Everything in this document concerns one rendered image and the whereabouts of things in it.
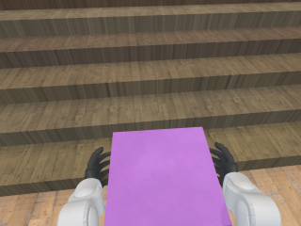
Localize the left robot forearm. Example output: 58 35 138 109
56 178 105 226

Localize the right robot forearm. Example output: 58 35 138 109
222 171 281 226

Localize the carton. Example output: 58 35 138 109
103 126 232 226

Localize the right robot hand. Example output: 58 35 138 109
209 142 239 188

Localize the left robot hand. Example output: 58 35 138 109
84 147 111 187

